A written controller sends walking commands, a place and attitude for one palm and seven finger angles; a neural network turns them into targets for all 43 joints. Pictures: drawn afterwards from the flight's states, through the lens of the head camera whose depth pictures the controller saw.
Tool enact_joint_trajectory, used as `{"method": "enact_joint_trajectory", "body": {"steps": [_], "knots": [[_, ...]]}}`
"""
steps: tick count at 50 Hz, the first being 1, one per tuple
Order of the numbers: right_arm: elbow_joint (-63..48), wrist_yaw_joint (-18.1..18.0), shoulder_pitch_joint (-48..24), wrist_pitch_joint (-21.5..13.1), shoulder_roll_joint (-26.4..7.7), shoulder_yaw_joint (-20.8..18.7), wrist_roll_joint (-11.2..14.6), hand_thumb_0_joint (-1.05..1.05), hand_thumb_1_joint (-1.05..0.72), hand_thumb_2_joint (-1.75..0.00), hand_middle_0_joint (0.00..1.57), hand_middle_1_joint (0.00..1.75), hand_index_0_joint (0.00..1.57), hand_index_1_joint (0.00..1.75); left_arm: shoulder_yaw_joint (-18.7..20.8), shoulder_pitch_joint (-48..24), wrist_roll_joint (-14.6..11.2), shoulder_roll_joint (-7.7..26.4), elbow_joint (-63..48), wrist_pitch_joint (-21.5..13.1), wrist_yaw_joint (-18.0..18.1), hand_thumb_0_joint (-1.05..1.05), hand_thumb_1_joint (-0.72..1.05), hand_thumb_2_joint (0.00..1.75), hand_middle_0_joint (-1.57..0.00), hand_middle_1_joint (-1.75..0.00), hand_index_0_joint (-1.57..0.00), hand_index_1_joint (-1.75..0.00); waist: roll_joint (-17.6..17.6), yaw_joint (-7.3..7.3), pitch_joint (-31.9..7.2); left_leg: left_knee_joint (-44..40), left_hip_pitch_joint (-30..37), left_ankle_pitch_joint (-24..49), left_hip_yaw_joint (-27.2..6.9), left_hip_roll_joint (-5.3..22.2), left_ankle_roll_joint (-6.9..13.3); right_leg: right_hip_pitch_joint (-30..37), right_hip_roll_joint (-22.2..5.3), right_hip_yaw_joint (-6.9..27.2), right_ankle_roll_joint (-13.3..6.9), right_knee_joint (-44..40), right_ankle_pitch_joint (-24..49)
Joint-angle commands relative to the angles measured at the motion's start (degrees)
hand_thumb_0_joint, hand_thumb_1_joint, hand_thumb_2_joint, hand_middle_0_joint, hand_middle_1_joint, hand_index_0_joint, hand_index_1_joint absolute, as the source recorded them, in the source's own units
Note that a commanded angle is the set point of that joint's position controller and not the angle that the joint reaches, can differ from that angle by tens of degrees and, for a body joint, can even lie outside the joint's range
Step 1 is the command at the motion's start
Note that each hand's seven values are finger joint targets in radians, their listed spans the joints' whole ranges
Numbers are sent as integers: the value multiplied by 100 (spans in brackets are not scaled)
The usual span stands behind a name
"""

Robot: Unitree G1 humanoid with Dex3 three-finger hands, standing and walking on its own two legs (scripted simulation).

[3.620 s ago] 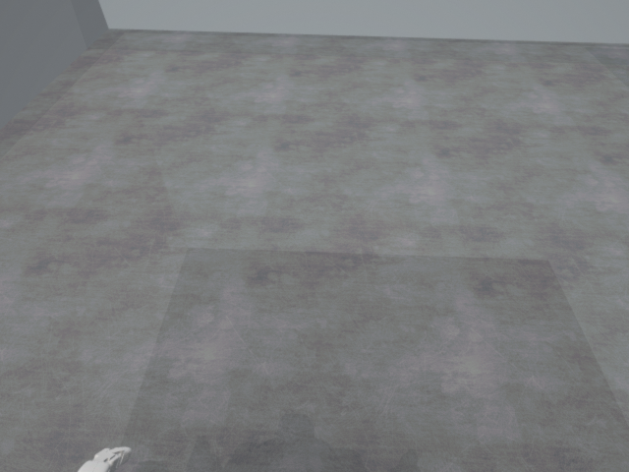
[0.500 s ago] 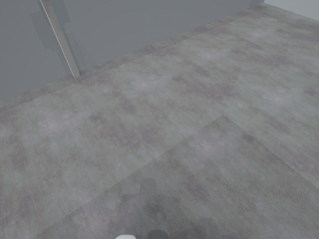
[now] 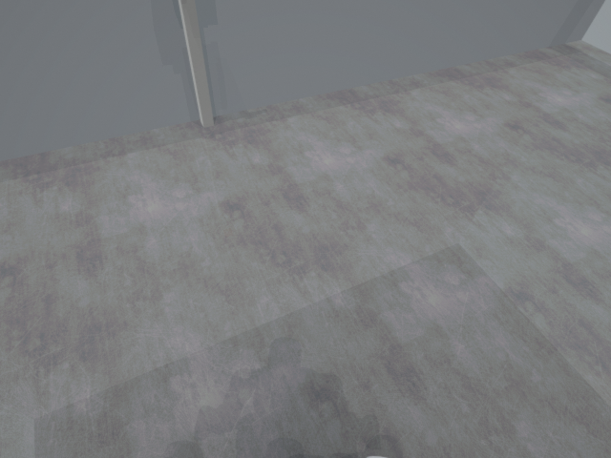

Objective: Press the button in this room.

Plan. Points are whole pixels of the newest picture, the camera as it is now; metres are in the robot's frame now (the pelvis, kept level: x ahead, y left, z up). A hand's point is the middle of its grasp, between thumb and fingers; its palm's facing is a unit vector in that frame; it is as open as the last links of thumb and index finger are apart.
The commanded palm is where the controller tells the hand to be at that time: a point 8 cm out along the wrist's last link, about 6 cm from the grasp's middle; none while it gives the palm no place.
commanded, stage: turn or walk to find it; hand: left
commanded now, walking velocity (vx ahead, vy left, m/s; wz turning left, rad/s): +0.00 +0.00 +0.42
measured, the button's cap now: out of the picture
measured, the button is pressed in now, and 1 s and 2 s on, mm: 0 0 0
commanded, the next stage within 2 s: none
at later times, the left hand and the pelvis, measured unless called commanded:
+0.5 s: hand out of the picture -0.01 +0.15 -0.15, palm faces +0.26 -0.93 -0.25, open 7.3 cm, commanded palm none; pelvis -0.04 -0.05 +0.00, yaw +14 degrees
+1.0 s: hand out of the picture -0.11 +0.21 -0.17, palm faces +0.46 -0.85 -0.25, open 7.3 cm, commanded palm none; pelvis -0.08 -0.01 +0.00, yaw +25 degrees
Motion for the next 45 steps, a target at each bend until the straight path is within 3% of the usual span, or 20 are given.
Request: {"method": "enact_joint_trajectory", "body": {"steps": [1,5,8,9,10,11,12,14,17,23,27,30,32,33,34,35,36,37,40,45], "knots": [[-285,-71,340,-47,-1242,-357,-21,0,-90,-90,20,30,20,30,54,-196,-14,331,-562,-127,56,0,90,90,-20,-30,-20,-30,808,-157,-363,-696,547,1172,-1972,1679,660,-266,97,79,-64,-573,-265],[-285,-44,301,-8,-1247,-385,-41,0,-90,-90,20,30,20,30,27,-43,-53,251,-590,-175,81,0,90,90,-20,-30,-20,-30,920,-76,-494,-542,136,1284,-2142,1514,582,525,322,26,-195,-1574,-143],[-320,-9,200,16,-1184,-395,5,0,-90,-90,20,30,20,30,56,354,-64,321,-512,-232,115,0,90,90,-20,-30,-20,-30,789,141,-621,-264,-515,747,-2041,1167,260,1623,352,-42,-274,-2989,774],[-334,22,186,19,-1021,-392,46,0,-90,-90,20,30,20,30,97,494,-37,523,-485,-277,138,0,90,90,-20,-30,-20,-30,333,218,-667,103,-1115,194,-1778,902,-6,2322,-3,268,-370,-3629,995],[-421,46,296,11,-678,-335,86,0,-90,-90,20,30,20,30,188,570,42,969,-513,-328,182,0,90,90,-20,-30,-20,-30,-1010,250,-655,1240,-2182,-1071,-899,232,-393,2916,-1312,1611,-801,-4152,496],[-517,21,206,31,-760,-376,17,0,-90,-90,20,30,20,30,194,444,45,1189,-625,-302,176,0,90,90,-20,-30,-20,-30,-1478,288,-449,2532,-2277,-2075,-289,-119,-582,2139,-2251,2273,-1334,-4338,960],[-416,48,216,116,-958,-438,-32,0,-90,-90,20,30,20,30,163,122,5,995,-726,-299,191,0,90,90,-20,-30,-20,-30,-942,157,-282,3427,-1995,-1892,-498,157,-554,1398,-2097,1803,-1460,-4390,657],[-155,111,492,236,-870,-459,-39,0,-90,-90,20,30,20,30,84,-463,-17,675,-826,-310,182,0,90,90,-20,-30,-20,-30,-736,-182,182,4200,-1843,-1311,-389,307,-603,682,-1450,1162,-1149,-4452,357],[10,142,734,242,-726,-409,-27,0,-90,-90,20,30,20,30,7,-276,-22,483,-754,-405,136,0,90,90,-20,-30,-20,-30,-600,-188,112,4551,-1950,-759,-134,389,-771,1159,-1040,247,-1020,-4125,1357],[-133,127,132,241,-732,-350,-12,0,-90,-90,20,30,20,30,69,354,39,650,-503,-398,145,0,90,90,-20,-30,-20,-30,-760,148,20,3728,-1895,-1180,49,619,-893,1672,-1394,242,-1289,-3954,1763],[-225,122,-233,165,-628,-259,41,0,-90,-90,20,30,20,30,144,604,91,861,-357,-371,130,0,90,90,-20,-30,-20,-30,-934,334,-225,2425,-1352,-1637,362,603,-839,1929,-1540,107,-1401,-3537,2826],[-207,93,-55,82,-605,-216,88,0,-90,-90,20,30,20,30,182,568,97,984,-281,-346,115,0,90,90,-20,-30,-20,-30,-1089,244,-525,1349,-714,-1448,591,471,-745,1993,-1539,-68,-1286,-3046,3516],[-113,88,313,20,-735,-236,77,0,-90,-90,20,30,20,30,182,400,28,945,-266,-305,96,0,90,90,-20,-30,-20,-30,-775,-20,-710,97,213,-239,592,465,-661,1587,-1329,-473,-869,-2459,3112],[-82,85,474,-42,-1076,-297,52,0,-90,-90,20,30,20,30,137,479,-27,755,-321,-267,80,0,90,90,-20,-30,-20,-30,63,-113,-916,-343,1076,646,60,953,-492,886,-1019,-774,-552,-1676,2248],[-125,67,595,-76,-1606,-419,25,0,-90,-90,20,30,20,30,44,418,-43,376,-517,-241,43,0,90,90,-20,-30,-20,-30,1756,-189,-833,-462,1674,2491,-1663,2356,37,-672,-302,-939,-148,-581,-604],[-65,27,781,-13,-1804,-459,22,0,-90,-90,20,30,20,30,-10,97,6,364,-620,-167,72,0,90,90,-20,-30,-20,-30,1618,-350,-744,-426,1162,3138,-1791,2763,572,-665,-180,-456,-150,168,-1428],[-37,-25,621,-22,-1612,-412,-6,0,-90,-90,20,30,20,30,21,-47,26,410,-565,-114,74,0,90,90,-20,-30,-20,-30,1238,-292,-510,-497,798,2737,-1485,2561,642,-647,-259,-198,-181,511,-1121],[-87,-70,358,-45,-1465,-362,-11,0,-90,-90,20,30,20,30,44,-114,23,404,-481,-89,69,0,90,90,-20,-30,-20,-30,1466,-212,-292,-543,585,2519,-1372,2255,556,-730,-283,-84,-162,673,-793],[-276,-88,-155,-81,-1257,-264,11,0,-90,-90,20,30,20,30,65,180,10,452,-307,-132,-15,0,90,90,-20,-30,-20,-30,1124,19,-184,-491,459,2306,-848,1738,390,-639,-177,-95,-113,784,-110],[-275,-79,94,-91,-1277,-290,24,0,-90,-90,20,30,20,30,40,88,-5,431,-364,-129,9,0,90,90,-20,-30,-20,-30,842,-62,-326,-529,739,2217,-1137,1707,498,-565,-75,-52,-14,280,-47]]}}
